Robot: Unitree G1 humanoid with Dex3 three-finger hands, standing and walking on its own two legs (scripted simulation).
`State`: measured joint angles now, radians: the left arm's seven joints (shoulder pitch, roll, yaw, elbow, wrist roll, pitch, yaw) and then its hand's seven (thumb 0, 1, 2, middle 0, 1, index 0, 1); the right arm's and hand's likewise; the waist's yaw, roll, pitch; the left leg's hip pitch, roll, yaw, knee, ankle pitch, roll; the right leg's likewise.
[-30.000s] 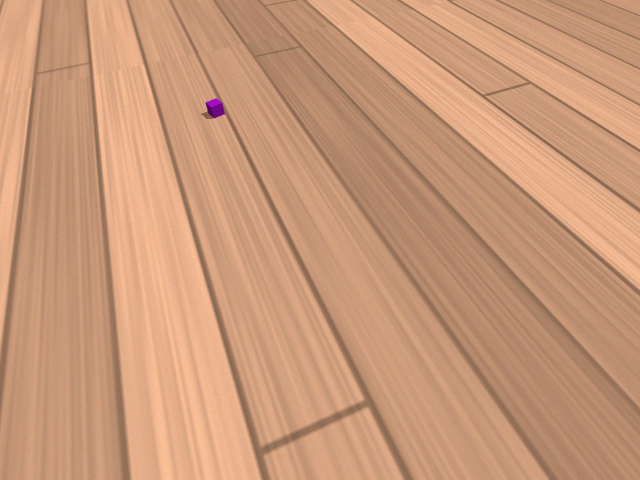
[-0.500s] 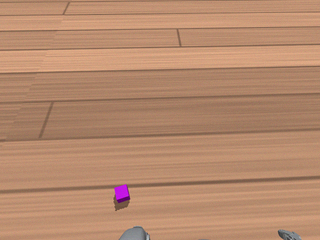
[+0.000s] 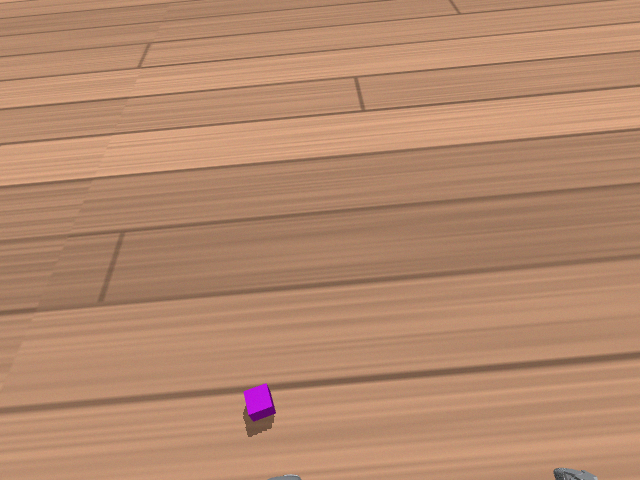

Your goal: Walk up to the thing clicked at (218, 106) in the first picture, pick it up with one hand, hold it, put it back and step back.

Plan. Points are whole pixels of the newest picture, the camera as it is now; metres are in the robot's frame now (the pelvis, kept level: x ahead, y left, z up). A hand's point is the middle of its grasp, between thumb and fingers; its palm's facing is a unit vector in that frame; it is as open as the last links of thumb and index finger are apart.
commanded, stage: walk up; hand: left
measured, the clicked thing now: (259, 402) +0.44 +0.26 -0.73
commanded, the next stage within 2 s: none
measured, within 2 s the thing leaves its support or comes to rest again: neither
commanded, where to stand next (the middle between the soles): +0.08 +0.00 m, yaw +0 degrees
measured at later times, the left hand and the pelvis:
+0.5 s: hand out of the picture +0.09 +0.25 -0.14, palm faces +0.01 -0.94 -0.34, open 7.4 cm; pelvis +0.01 -0.01 +0.01, yaw +2 degrees
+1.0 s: hand out of the picture +0.09 +0.26 -0.14, palm faces +0.05 -0.94 -0.35, open 7.4 cm; pelvis +0.02 -0.01 +0.01, yaw +3 degrees
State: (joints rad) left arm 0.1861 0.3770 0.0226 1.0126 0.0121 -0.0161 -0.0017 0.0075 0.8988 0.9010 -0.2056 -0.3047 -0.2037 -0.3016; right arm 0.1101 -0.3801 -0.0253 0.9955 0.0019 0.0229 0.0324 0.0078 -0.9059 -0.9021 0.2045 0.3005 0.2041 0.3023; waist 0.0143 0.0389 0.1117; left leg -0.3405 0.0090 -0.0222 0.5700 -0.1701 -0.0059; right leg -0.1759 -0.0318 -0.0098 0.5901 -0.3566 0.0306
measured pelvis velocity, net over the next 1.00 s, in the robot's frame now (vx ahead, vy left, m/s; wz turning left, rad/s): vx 0.02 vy -0.01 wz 0.04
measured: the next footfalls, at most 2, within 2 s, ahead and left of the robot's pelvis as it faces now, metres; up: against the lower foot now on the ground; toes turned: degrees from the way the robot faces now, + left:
left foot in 1.54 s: -0.06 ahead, +0.13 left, +0.00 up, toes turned +6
right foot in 1.84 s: +0.11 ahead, -0.14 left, +0.00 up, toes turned +5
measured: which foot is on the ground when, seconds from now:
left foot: down 0.00-1.00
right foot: down 0.00-1.00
